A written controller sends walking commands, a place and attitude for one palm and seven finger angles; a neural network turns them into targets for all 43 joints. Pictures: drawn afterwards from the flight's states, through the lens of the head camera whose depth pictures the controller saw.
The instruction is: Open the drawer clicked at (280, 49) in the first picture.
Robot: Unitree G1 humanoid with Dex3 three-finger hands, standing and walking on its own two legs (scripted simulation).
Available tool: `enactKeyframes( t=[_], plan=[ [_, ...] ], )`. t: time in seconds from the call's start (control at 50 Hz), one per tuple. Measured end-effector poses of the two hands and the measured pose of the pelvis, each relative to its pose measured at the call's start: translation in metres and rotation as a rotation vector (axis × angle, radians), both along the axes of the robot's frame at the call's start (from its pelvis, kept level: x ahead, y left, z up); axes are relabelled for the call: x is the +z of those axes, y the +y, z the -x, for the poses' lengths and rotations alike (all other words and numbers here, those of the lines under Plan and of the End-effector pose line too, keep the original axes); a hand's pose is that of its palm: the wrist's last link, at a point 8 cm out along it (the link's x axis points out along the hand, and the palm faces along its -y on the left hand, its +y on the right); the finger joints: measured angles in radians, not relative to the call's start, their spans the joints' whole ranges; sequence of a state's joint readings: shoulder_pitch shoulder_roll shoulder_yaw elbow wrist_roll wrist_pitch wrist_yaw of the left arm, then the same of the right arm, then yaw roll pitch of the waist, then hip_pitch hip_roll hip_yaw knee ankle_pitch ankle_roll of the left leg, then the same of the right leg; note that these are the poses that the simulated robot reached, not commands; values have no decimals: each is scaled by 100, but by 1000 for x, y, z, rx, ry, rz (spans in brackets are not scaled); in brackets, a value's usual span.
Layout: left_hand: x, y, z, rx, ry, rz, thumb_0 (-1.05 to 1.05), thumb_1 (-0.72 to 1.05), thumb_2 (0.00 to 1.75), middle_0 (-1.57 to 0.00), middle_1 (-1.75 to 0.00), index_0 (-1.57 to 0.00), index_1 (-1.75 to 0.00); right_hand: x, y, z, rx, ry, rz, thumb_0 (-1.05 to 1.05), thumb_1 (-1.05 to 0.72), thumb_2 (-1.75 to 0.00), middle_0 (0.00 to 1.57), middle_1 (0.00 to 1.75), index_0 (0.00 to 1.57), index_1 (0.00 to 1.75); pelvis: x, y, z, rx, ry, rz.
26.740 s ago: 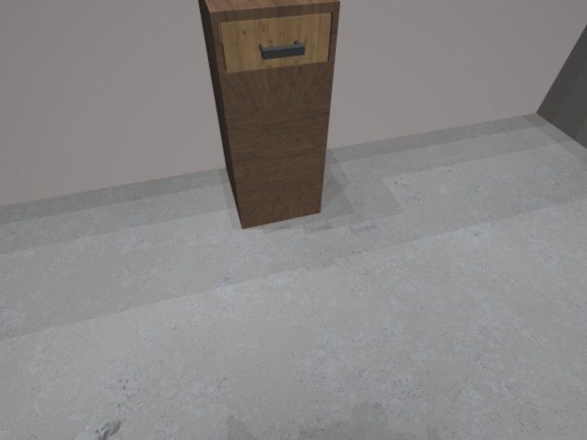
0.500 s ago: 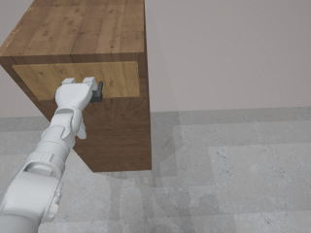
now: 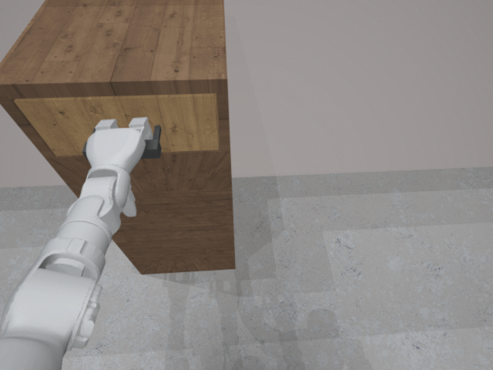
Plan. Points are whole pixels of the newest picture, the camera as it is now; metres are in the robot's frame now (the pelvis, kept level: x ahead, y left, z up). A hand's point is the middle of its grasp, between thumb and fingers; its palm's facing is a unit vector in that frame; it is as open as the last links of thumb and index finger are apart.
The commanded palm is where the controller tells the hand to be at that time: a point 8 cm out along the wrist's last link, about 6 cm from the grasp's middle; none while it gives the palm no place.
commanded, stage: close the thumb around the handle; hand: left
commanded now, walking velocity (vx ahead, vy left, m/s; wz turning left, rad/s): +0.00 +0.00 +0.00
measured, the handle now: (125, 141) +0.50 +0.22 +0.06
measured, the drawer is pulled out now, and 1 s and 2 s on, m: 0.00 0.00 0.06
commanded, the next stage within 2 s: pull the drawer open in 0.72 s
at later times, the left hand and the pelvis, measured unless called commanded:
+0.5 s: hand (128, 168) +0.46 +0.21 +0.04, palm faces -0.02 -0.04 -1.00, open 7.9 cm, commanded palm +0.43 +0.20 +0.09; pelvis +0.00 +0.00 +0.00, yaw +0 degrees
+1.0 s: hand (128, 170) +0.45 +0.21 +0.04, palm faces -0.03 -0.03 -1.00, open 5.6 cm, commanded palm +0.41 +0.20 +0.09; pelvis +0.01 -0.01 +0.00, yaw -1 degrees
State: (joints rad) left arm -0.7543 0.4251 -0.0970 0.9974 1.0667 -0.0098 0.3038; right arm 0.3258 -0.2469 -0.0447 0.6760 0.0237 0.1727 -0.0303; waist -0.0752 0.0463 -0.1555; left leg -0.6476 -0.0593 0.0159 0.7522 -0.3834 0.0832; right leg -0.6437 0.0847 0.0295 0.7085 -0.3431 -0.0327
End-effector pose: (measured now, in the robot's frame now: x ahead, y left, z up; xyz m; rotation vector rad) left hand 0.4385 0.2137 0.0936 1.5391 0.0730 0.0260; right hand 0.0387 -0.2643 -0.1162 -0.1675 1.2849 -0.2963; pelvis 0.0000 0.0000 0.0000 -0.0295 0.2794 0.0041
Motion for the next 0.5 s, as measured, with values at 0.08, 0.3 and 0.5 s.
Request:
enactKeyframes(
  t=[0.08, 0.3, 0.5],
  plan=[
    [0, 1, 1, -9, -1, -4, 0, -48, 31, -32, -121, -32, -121, -1, 1, 3, -3, 1, -1, 0, -90, -90, 20, 30, 20, 30, 0, 1, 1, -2, 3, 1],
    [0, 1, 1, -9, -13, 6, 0, -15, 45, -34, -124, -34, -124, -2, 2, 3, -4, 5, -8, 0, -90, -90, 20, 30, 20, 30, 0, 1, -1, -6, 6, 0],
    [0, 0, 3, -3, -11, 4, 0, 37, 67, -36, -130, -38, -129, -2, 1, -8, 5, -10, -12, 0, -90, -90, 20, 30, 20, 30, 1, 0, -4, -2, 1, 0]
  ],
)
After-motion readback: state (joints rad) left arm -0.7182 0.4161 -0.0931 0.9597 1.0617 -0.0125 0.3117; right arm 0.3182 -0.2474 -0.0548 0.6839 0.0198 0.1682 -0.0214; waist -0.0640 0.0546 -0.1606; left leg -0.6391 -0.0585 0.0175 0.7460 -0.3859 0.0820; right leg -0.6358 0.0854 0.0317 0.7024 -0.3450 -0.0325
